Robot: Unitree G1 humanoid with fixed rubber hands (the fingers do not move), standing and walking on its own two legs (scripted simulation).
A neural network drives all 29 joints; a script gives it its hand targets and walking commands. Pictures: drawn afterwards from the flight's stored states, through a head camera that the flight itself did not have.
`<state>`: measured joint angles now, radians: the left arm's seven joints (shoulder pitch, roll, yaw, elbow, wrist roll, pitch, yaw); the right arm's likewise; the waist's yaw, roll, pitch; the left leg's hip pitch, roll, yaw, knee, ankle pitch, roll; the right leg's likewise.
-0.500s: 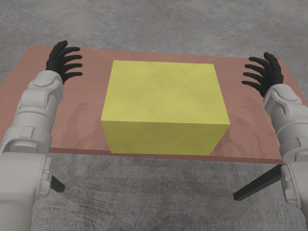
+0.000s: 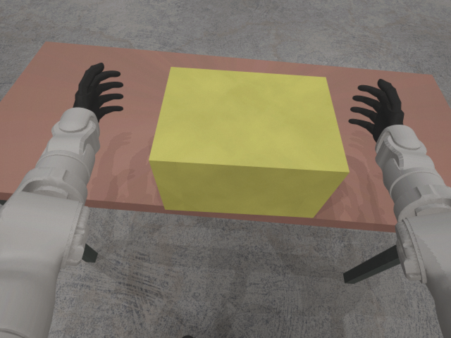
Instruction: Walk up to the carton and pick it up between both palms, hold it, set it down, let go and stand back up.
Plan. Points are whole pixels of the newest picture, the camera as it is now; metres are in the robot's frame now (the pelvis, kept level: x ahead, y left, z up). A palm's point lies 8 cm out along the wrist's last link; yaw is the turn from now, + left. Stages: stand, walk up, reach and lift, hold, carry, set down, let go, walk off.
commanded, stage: reach and lift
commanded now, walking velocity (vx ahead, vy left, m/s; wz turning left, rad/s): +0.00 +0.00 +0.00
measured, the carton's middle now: (244, 144) +0.48 -0.02 +0.03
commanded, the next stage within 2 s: none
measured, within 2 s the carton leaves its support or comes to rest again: neither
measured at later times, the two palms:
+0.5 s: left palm (116, 126) +0.47 +0.22 +0.07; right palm (370, 143) +0.45 -0.25 +0.08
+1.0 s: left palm (132, 124) +0.47 +0.19 +0.08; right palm (352, 142) +0.45 -0.22 +0.08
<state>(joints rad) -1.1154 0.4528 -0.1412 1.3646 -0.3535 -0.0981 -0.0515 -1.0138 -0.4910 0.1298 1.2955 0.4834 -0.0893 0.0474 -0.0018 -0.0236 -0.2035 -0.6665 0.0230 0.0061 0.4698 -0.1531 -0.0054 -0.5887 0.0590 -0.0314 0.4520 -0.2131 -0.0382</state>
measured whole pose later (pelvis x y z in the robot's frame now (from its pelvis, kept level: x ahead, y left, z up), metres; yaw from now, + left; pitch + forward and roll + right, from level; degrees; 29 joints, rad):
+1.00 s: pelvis -0.01 +0.00 -0.01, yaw -1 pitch +26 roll -1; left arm -1.16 0.29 -0.08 1.49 -0.26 -0.26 0.03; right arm -1.02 -0.34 0.05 1.34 0.38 -0.20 0.00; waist -0.02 -0.01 -0.27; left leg -0.84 0.03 0.01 0.56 -0.18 0.00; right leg -0.76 0.06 -0.03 0.54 -0.23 -0.03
